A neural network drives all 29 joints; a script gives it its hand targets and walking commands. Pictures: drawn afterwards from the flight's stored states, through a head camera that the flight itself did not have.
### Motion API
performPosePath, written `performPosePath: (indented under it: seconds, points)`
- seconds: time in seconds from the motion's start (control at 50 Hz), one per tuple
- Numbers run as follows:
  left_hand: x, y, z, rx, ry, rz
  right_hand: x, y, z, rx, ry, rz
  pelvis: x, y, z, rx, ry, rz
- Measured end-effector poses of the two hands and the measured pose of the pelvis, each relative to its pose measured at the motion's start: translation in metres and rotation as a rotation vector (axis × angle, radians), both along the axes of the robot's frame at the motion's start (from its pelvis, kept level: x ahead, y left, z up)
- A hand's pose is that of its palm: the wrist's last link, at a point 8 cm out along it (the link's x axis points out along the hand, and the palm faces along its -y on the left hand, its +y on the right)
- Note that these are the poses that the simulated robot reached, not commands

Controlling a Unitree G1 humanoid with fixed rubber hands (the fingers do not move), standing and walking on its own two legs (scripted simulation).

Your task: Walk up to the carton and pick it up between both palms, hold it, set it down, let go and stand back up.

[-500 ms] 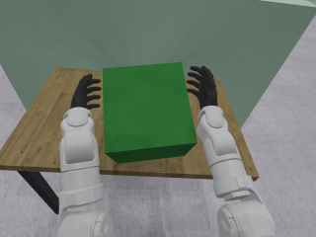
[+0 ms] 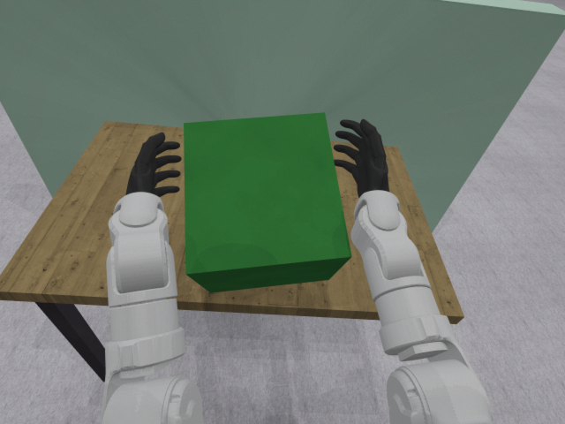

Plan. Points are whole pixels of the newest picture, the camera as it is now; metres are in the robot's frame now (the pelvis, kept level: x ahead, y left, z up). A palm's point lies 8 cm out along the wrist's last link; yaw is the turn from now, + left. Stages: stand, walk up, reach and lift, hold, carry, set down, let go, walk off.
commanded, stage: hold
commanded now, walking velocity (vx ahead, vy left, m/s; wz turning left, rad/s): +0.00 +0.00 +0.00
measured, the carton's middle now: (263, 209) +0.40 +0.00 +0.09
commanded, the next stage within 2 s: none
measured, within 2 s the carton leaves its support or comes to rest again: neither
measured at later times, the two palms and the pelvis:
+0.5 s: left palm (145, 189) +0.37 +0.16 +0.16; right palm (364, 179) +0.37 -0.14 +0.18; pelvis +0.01 +0.00 +0.00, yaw +0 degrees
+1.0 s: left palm (149, 191) +0.35 +0.15 +0.18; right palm (378, 176) +0.35 -0.15 +0.20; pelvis -0.01 -0.01 +0.00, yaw +0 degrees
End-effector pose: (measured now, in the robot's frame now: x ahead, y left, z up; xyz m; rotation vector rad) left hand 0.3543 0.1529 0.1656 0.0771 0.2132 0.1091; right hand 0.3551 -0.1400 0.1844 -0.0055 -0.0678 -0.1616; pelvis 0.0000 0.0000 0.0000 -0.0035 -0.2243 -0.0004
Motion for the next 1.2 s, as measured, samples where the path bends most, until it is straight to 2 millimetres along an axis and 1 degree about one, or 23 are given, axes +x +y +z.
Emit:
performPosePath:
  seconds: [0.14, 0.28, 0.36, 0.46, 0.52, 0.6, 0.7, 0.78, 0.86, 0.96, 1.0, 1.1, 1.16, 1.2]
  points:
    - [0.002, -0.002, -0.003, 0.012, 0.025, -0.004, 0.002, -0.003, -0.006, 0.006, 0.026, 0.001, -0.003, 0.0, 0.0, 0.002, 0.009, -0.004]
    - [0.007, -0.006, 0.004, 0.021, 0.003, -0.002, 0.008, -0.006, 0.001, 0.004, 0.004, -0.002, 0.0, -0.002, 0.001, 0.003, 0.02, -0.005]
    - [0.01, -0.003, 0.001, 0.012, 0.012, -0.008, 0.009, -0.004, 0.001, -0.006, 0.01, 0.001, 0.003, -0.003, 0.001, 0.003, 0.014, -0.004]
    - [0.014, 0.001, -0.004, 0.018, 0.028, -0.004, 0.012, 0.001, -0.005, -0.005, 0.027, 0.008, 0.007, -0.002, 0.001, 0.002, 0.016, -0.002]
    - [0.012, 0.004, -0.004, 0.017, 0.011, 0.004, 0.013, 0.003, -0.005, 0.004, 0.013, 0.01, 0.01, -0.001, 0.0, -0.001, 0.019, 0.0]
    - [0.008, 0.006, 0.002, 0.017, -0.028, 0.018, 0.01, 0.007, 0.003, 0.01, -0.026, 0.015, 0.012, 0.001, 0.0, -0.004, 0.01, 0.004]
    - [0.001, 0.003, 0.003, 0.021, -0.022, -0.005, 0.003, 0.003, 0.001, 0.016, -0.018, 0.002, 0.013, 0.002, -0.001, -0.006, -0.015, 0.003]
    - [-0.004, -0.003, 0.001, 0.009, -0.01, -0.026, -0.005, -0.004, -0.004, 0.022, -0.005, -0.014, 0.009, 0.003, -0.001, -0.005, -0.023, 0.002]
    - [-0.006, -0.01, 0.001, 0.015, -0.001, -0.02, -0.007, -0.011, -0.006, 0.019, 0.004, -0.012, 0.003, 0.002, -0.001, -0.002, -0.009, -0.007]
    - [-0.008, -0.01, 0.01, 0.011, -0.032, 0.009, -0.005, -0.01, 0.009, 0.008, -0.035, 0.012, -0.005, -0.003, 0.0, 0.002, 0.005, -0.01]
    - [-0.006, -0.007, 0.01, 0.012, -0.017, 0.016, -0.002, -0.007, 0.012, -0.007, -0.023, 0.021, -0.007, -0.006, 0.0, 0.005, 0.007, -0.008]
    - [0.002, -0.006, 0.001, -0.002, 0.044, -0.006, 0.004, -0.006, 0.001, -0.021, 0.044, 0.02, -0.009, -0.011, 0.0, 0.008, 0.015, 0.008]
    - [0.006, -0.007, -0.004, -0.003, 0.047, -0.013, 0.006, -0.007, -0.007, -0.016, 0.056, 0.011, -0.008, -0.011, 0.001, 0.008, 0.027, 0.009]
    - [0.009, -0.008, -0.005, 0.0, 0.043, -0.011, 0.008, -0.008, -0.009, -0.007, 0.051, 0.008, -0.007, -0.011, 0.001, 0.007, 0.038, 0.007]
